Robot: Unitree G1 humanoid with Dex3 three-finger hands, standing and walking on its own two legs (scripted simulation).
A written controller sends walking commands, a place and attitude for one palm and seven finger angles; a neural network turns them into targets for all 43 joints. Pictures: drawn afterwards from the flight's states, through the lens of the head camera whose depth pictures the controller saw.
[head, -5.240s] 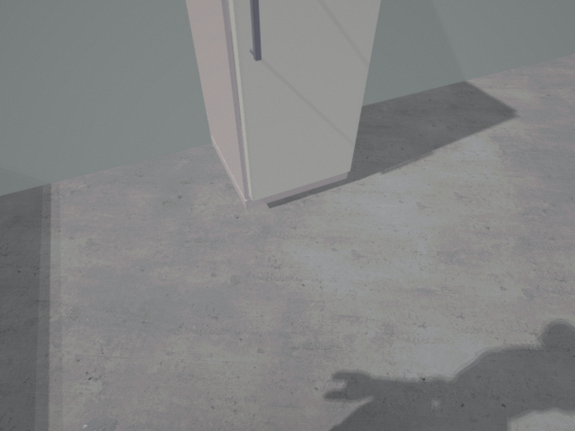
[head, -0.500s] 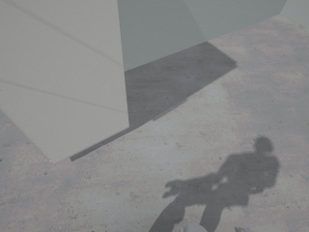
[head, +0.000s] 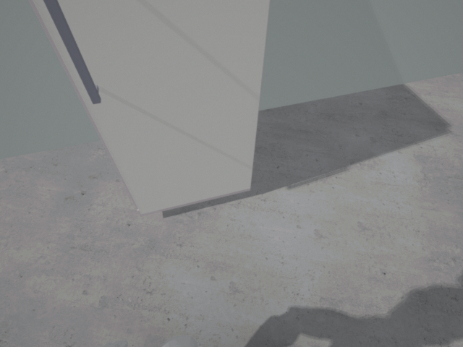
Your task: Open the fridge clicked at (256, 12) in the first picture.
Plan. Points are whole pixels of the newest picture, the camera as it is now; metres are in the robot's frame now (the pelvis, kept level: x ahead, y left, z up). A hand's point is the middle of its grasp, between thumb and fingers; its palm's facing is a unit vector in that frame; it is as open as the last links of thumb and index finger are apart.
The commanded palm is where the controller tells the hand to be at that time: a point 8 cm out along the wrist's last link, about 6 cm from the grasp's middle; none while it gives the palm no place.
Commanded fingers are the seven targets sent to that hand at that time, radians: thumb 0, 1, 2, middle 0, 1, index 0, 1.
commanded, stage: turn to face it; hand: left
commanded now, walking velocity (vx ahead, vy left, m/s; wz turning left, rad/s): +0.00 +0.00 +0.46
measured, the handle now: (61, 18) +0.69 +0.40 +0.20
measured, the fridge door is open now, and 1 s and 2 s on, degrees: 0 0 0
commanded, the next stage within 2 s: take the last steps up to it in 0.48 s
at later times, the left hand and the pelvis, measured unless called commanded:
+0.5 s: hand out of the picture +0.05 +0.26 -0.16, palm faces +0.20 -0.95 -0.24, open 7.4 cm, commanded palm none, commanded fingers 0.00 0.90 0.90 -0.20 -0.30 -0.20 -0.30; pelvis +0.00 +0.04 +0.01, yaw +10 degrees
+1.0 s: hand out of the picture -0.08 +0.16 -0.15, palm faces +0.38 -0.90 -0.19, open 7.3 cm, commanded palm none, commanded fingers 0.00 0.90 0.90 -0.20 -0.30 -0.20 -0.30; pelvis +0.04 +0.03 +0.01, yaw +17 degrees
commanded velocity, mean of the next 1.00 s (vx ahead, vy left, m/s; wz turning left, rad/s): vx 0.13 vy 0.00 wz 0.19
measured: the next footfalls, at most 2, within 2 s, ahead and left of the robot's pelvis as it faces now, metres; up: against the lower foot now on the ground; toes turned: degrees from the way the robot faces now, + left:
left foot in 0.08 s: +0.03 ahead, +0.13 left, +0.00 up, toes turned +9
right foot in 0.62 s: +0.05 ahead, -0.09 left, +0.00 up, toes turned +9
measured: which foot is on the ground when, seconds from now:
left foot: up 0.00-0.06, down 0.08-0.64, up 0.66-1.00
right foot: down 0.00-0.08, up 0.10-0.60, down 0.62-1.00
